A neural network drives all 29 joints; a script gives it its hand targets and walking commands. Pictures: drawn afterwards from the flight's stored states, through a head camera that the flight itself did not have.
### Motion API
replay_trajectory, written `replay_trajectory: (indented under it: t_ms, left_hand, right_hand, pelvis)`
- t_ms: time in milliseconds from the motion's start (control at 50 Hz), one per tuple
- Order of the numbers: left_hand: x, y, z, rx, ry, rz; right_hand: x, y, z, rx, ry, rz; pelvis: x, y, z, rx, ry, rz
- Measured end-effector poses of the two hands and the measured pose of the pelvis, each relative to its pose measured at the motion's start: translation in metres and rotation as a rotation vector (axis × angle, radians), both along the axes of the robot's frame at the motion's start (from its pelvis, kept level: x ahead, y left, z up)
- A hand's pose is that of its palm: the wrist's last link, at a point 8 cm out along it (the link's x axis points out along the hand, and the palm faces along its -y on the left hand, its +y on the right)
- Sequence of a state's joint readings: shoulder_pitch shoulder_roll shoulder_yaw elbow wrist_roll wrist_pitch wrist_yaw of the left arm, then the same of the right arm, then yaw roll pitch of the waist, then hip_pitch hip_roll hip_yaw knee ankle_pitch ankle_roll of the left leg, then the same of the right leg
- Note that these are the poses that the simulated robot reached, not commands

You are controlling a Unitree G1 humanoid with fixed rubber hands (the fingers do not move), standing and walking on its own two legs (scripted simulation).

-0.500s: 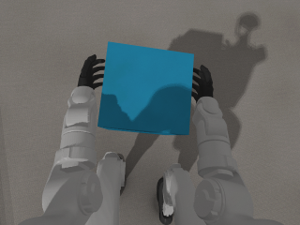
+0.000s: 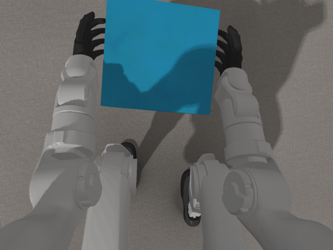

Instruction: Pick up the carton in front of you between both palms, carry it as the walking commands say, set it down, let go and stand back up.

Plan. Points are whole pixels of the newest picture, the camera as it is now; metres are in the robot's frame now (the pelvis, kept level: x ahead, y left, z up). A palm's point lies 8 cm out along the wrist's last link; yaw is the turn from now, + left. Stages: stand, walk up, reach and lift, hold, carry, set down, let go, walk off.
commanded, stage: set down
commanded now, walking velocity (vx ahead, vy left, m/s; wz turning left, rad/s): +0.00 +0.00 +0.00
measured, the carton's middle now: (156, 70) +0.50 +0.08 -0.21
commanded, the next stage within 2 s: none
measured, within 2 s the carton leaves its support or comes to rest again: rests again in 0.66 s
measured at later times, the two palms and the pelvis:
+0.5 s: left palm (93, 56) +0.51 +0.24 -0.22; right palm (212, 74) +0.51 -0.07 -0.22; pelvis -0.01 +0.00 -0.07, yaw +0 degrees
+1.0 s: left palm (92, 63) +0.50 +0.25 -0.24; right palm (209, 75) +0.51 -0.06 -0.24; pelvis -0.02 +0.00 -0.08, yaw +0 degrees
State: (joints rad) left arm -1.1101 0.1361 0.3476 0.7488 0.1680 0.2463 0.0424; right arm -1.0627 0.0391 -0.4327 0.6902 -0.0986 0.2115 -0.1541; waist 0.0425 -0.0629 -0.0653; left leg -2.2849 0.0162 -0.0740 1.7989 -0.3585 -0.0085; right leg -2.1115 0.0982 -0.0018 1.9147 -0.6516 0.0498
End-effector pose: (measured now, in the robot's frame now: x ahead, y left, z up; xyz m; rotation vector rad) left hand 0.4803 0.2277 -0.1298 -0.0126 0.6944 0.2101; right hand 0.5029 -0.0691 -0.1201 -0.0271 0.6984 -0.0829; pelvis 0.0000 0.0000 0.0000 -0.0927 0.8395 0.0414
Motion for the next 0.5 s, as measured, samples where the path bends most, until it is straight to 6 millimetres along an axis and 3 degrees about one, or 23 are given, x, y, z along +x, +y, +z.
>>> replay_trajectory:
  t_ms: [200,280,500]
  left_hand:
    - [0.01,0.004,-0.061,0.023,0.041,-0.023]
    - [0.017,0.012,-0.076,0.038,0.055,-0.027]
    - [0.025,0.008,-0.089,0.033,0.066,-0.041]
  right_hand:
    - [0.008,0.003,-0.064,-0.005,0.027,0.013]
    - [0.011,0.009,-0.085,0.005,0.03,0.029]
    - [0.011,0.003,-0.104,0.019,0.039,0.033]
  pelvis:
    - [-0.009,-0.003,-0.04,0.007,-0.039,-0.013]
    - [-0.01,-0.004,-0.053,0.012,-0.059,-0.011]
    - [-0.007,-0.002,-0.068,0.02,-0.098,-0.025]
